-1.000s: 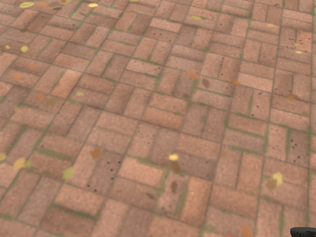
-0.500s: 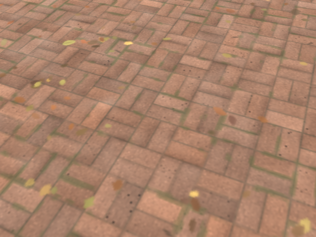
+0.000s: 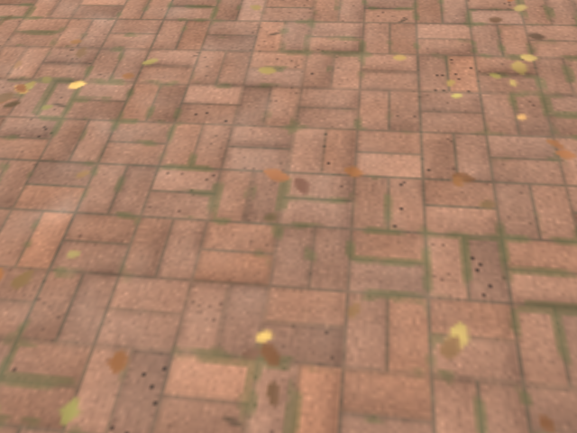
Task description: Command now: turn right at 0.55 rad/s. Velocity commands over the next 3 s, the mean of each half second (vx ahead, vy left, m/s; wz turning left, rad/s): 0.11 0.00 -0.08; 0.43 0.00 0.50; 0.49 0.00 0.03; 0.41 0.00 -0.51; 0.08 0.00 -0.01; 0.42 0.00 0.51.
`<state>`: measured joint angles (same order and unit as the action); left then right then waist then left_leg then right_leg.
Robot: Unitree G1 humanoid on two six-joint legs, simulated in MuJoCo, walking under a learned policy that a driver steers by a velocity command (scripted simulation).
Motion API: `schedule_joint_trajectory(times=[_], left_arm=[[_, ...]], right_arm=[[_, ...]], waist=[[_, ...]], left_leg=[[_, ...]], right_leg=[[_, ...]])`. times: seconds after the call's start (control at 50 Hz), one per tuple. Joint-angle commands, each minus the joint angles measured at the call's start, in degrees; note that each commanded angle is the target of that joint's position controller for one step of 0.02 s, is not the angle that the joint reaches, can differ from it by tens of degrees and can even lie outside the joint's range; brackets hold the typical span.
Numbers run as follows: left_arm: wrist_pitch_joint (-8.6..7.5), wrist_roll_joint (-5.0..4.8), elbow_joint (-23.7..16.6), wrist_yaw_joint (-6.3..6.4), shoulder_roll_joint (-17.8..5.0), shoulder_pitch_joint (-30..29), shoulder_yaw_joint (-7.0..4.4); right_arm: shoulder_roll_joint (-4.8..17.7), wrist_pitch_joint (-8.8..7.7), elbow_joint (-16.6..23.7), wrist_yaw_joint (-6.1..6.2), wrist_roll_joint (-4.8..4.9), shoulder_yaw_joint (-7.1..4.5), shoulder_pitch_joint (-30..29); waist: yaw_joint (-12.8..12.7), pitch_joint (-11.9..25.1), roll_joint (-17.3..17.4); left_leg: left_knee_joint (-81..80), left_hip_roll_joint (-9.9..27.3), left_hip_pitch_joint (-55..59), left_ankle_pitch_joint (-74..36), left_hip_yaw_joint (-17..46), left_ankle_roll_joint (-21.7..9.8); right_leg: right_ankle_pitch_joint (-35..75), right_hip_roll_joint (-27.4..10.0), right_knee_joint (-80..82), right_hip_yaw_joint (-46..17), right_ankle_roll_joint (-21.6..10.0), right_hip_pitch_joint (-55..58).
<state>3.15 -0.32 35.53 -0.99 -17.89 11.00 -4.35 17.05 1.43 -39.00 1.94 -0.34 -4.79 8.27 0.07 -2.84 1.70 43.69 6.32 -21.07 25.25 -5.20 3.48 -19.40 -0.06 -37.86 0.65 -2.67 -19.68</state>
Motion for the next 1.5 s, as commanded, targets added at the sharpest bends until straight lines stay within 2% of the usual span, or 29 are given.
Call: schedule_joint_trajectory(times=[0.02, 0.08, 0.22, 0.32, 0.42, 0.44, 0.46, 0.48, 0.52, 0.6, 0.66, 0.72, 0.78, 0.82, 0.84, 0.86, 0.88, 0.9, 0.92, 0.98, 1.22, 1.26, 1.3, 1.32, 1.34, 1.36, 1.38, 1.44, 1.5], left_arm=[[-2.97, 2.82, -4.78, 0.19, -14.31, 4.81, -3.55], [-3.10, -0.26, -4.74, 1.51, -9.49, -1.82, -2.01], [-3.01, 1.33, -2.69, 2.71, -2.75, -2.02, 0.83], [-2.99, 1.05, 0.32, 1.52, -8.80, 1.03, -0.79], [-4.17, -0.58, 1.03, 1.86, -7.00, -1.64, -0.57], [-4.65, -0.23, 0.13, 1.77, -4.73, -4.11, -0.03], [-5.65, 0.40, -2.66, 1.41, -0.95, -7.37, 0.88], [-7.14, 0.06, -4.46, 1.23, -2.13, -9.92, 0.54], [-9.04, -1.50, -4.21, 0.24, -4.90, -10.18, -0.40], [-10.07, 0.15, -3.95, -1.36, -3.27, -11.78, -0.16], [-10.00, -0.01, -4.21, -2.04, -0.28, -14.45, 0.90], [-9.93, -0.70, -4.83, -1.93, -1.99, -15.56, 0.41], [-10.01, -1.38, -4.12, -1.08, -5.33, -10.99, -1.00], [-10.04, -1.03, -1.62, 0.04, -8.40, 0.12, -2.83], [-9.83, 0.01, -0.74, 0.67, -11.83, 10.24, -3.64], [-9.24, 1.42, 0.68, -0.02, -16.35, 12.35, -3.99], [-9.31, 0.95, 0.01, -0.16, -9.78, 9.45, -2.55], [-9.15, 0.28, -0.04, 0.21, -6.78, 6.12, -1.69], [-8.99, 0.44, 0.43, 0.29, -5.50, 3.83, -1.24], [-9.44, 1.14, 2.03, 0.64, -3.07, 1.25, -0.73], [-8.40, -1.93, 9.47, 0.19, -9.68, 8.72, -2.01], [-7.48, -2.02, 10.37, 0.34, -10.91, 9.64, -2.20], [-6.88, -1.81, 10.82, 0.59, -10.29, 9.25, -1.58], [-7.13, -0.70, 9.87, 0.69, -7.14, 9.10, -0.19], [-7.76, -0.30, 7.81, 0.52, 0.74, 15.39, 2.14], [-8.43, -1.68, 8.81, 0.55, -4.12, 13.26, 1.08], [-8.49, -3.04, 7.27, 0.48, -7.30, 9.35, -0.13], [-7.19, -1.54, 7.01, 0.89, -5.60, 6.89, -0.42], [-5.01, -1.67, 7.28, 0.85, -2.45, 7.60, -0.02]], right_arm=[[6.15, -0.93, 6.37, 0.57, 0.00, -1.37, -5.51], [7.00, -0.61, 3.71, 1.57, -0.48, -2.11, -2.96], [1.55, -0.49, 0.54, -0.33, 0.46, 0.50, -1.35], [5.62, -1.06, 1.08, -1.16, 1.70, 0.32, -2.71], [3.69, -3.73, -3.04, -1.98, 1.83, 0.82, 5.24], [4.66, -4.08, -4.62, -1.98, 1.89, 0.44, 9.61], [9.42, -4.53, -6.02, -1.76, 1.92, -0.92, 14.85], [12.57, -5.10, -6.11, -2.32, 1.84, -2.03, 17.17], [8.76, -6.31, -5.30, -2.11, 0.73, -0.93, 16.87], [6.27, -5.06, -4.05, -1.09, 1.67, -0.22, 15.96], [7.97, -4.04, -2.85, -0.17, 1.53, -0.71, 14.80], [10.03, -3.80, -2.60, -0.05, 1.86, -1.45, 15.99], [10.37, -4.00, -2.08, -0.19, 2.26, -1.82, 14.47], [7.71, -4.01, -1.15, -0.57, 1.47, -1.07, 13.56], [3.31, -3.89, 0.75, -0.70, -0.02, 0.41, 14.05], [-2.33, -4.63, 2.86, -0.66, 2.36, 1.99, 22.37], [4.91, -4.62, 0.89, -0.59, 3.87, 0.48, 20.22], [7.98, -4.45, 1.71, -0.77, 3.58, -0.40, 14.00], [7.51, -4.25, 1.86, -0.73, 2.60, -0.31, 11.19], [4.88, -3.51, 2.56, -1.68, 2.33, -0.26, 9.52], [2.10, -5.52, 8.31, -4.43, 1.36, 2.16, -8.77], [4.14, -5.92, 8.45, -4.62, 1.37, 1.33, -7.88], [7.90, -6.02, 5.15, -3.96, 1.02, -0.92, 3.82], [11.38, -5.68, 3.24, -3.11, 0.46, -2.29, 13.61], [17.18, -5.30, 2.88, -2.52, -0.93, -3.23, 17.03], [12.32, -5.43, 3.32, -2.58, -0.90, -1.97, 17.52], [9.41, -5.61, 2.69, -2.71, -0.35, -0.90, 14.26], [3.90, -6.74, 1.79, -3.12, -0.29, 0.49, 5.65], [3.75, -8.29, 0.20, -2.89, -0.46, -0.01, 3.26]], waist=[[-3.96, 8.28, -12.54], [-0.06, 6.09, -8.04], [-0.66, 9.29, -8.80], [-3.89, 1.22, -10.93], [0.61, 0.34, -6.49], [2.42, 1.18, -4.37], [3.14, 2.72, 5.82], [4.58, 0.27, 13.13], [4.42, -1.55, 8.03], [3.51, 0.22, 3.72], [4.06, -0.72, 5.00], [4.27, -1.32, 6.50], [0.94, -0.65, 7.58], [-4.96, 6.07, 5.88], [-8.49, 16.64, -1.64], [-3.06, 23.95, -24.77], [-3.93, 17.04, -17.48], [-4.25, 9.32, -11.83], [-3.27, 5.90, -6.60], [-0.83, 2.81, -8.58], [-3.81, -3.09, -3.88], [-2.19, -1.57, -5.04], [4.85, 6.31, -5.39], [9.30, 14.09, -3.73], [5.94, 23.28, 11.66], [8.11, 26.02, 9.48], [7.22, 16.58, 8.01], [1.52, 6.24, 5.93], [-0.81, 3.22, 3.57]], left_leg=[[26.30, -5.63, -19.25, 12.60, 8.97, 0.20], [23.42, -4.10, -18.02, -0.34, 10.11, 0.17], [4.55, -2.61, -3.79, -7.90, 8.17, 1.79], [-4.31, -5.00, -1.34, -2.38, 3.73, -1.40], [-17.69, -5.64, 8.64, -6.18, 2.93, -8.57], [-19.31, -3.50, 14.34, -5.44, 7.04, -10.52], [-23.93, 4.42, 19.97, 2.63, 22.21, -15.56], [-31.37, 12.73, 24.47, 5.64, 41.19, -22.14], [-32.30, 13.40, 29.67, -0.82, 41.37, -22.42], [-31.91, 6.24, 28.71, -17.62, 27.71, -17.68], [-32.25, 2.30, 17.95, -19.14, 21.34, -15.62], [-32.03, 2.98, 10.73, -17.03, 22.45, -14.14], [-28.49, 4.74, 10.92, -19.81, 24.95, -11.90], [-13.54, -0.22, 8.00, -29.78, 21.61, -8.78], [4.63, -4.59, 0.45, -18.97, 18.20, -6.69], [23.46, -11.16, -15.99, 9.59, 14.38, -3.93], [31.19, -6.95, -22.06, 6.08, 16.18, -3.77], [31.98, -4.55, -23.66, 0.86, 13.93, -4.27], [30.47, -2.08, -21.26, -3.32, 12.67, -4.40], [25.40, 0.92, -16.17, -8.12, 12.16, -4.52], [-8.87, -1.88, -12.56, -22.50, 5.78, -4.68], [-12.28, -3.56, -8.81, -19.36, 5.23, -5.73], [-15.72, -6.79, 10.06, -20.43, 2.80, -8.11], [-12.97, -0.11, 26.83, -21.20, 8.91, -10.61], [-17.37, 16.61, 45.01, -9.68, 35.73, -18.55], [-24.41, 18.00, 42.39, -4.50, 45.59, -19.41], [-25.40, 16.35, 36.43, -4.54, 36.52, -17.21], [-30.62, 10.21, 18.37, -15.27, 19.47, -14.62], [-35.26, 9.87, 12.72, -22.34, 11.73, -15.12]], right_leg=[[32.35, -20.26, 18.79, -30.69, -17.49, 13.47], [25.65, -12.98, 17.37, -21.95, -10.16, 11.46], [24.34, -9.81, 17.44, -13.10, -8.97, 11.27], [-13.40, -12.66, 24.91, -19.94, -10.67, 6.52], [-14.35, -11.50, 21.42, -16.30, -8.08, 4.03], [-10.29, -8.72, 15.25, -12.01, -5.99, -0.13], [-6.63, -0.80, 1.12, -1.91, -1.50, -9.05], [-9.76, 4.56, -8.76, 1.59, 1.27, -20.69], [-11.65, 0.57, -20.43, -4.87, 1.47, -30.61], [2.01, -0.89, -12.72, -2.61, 3.59, -28.02], [10.96, 1.42, -1.55, -0.25, 5.42, -16.55], [16.51, 2.42, 4.95, -0.80, 5.62, -6.41], [15.74, 1.31, 7.79, -2.57, 4.03, 0.36], [14.13, 0.17, 9.72, -2.39, 1.13, 15.54], [5.13, -10.49, 9.49, -13.87, -2.58, 30.99], [-10.83, -23.98, 20.49, -44.95, -11.29, 42.36], [-21.57, -23.20, 24.97, -47.51, -10.76, 36.39], [-16.50, -21.48, 24.54, -36.98, -8.94, 29.24], [-6.10, -18.92, 24.05, -28.34, -8.01, 22.71], [6.89, -14.43, 27.31, -14.84, -7.32, 13.87], [21.37, -14.80, 29.80, -2.69, -8.32, 16.15], [26.98, -15.83, 25.90, -3.82, -7.14, 19.55], [40.41, -12.17, 11.06, -0.84, -4.22, 16.65], [30.16, -9.25, -3.68, 0.90, -1.68, 6.50], [-5.39, 0.06, -25.95, 1.54, 2.58, -14.37], [-13.70, 0.38, -34.65, -7.62, 2.66, -18.90], [-10.01, -2.26, -37.26, -7.57, 2.21, -23.86], [1.41, -7.91, -31.30, -6.39, 2.28, -18.17], [5.07, -8.34, -28.63, -6.55, 3.31, -15.47]])
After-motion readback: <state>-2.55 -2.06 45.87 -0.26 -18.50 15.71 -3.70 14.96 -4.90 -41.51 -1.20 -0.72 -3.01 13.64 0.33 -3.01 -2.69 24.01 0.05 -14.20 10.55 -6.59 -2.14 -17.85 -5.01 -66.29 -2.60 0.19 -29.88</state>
